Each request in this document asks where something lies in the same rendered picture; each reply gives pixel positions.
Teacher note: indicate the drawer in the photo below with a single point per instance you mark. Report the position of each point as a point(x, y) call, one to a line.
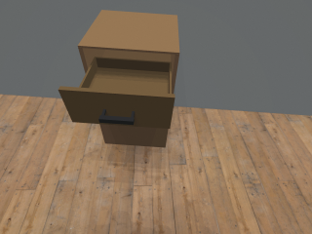
point(123, 85)

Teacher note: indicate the cabinet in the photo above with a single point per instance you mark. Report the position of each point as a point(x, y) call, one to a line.
point(132, 35)

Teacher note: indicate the handle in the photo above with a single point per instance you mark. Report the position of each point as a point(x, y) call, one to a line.
point(116, 119)

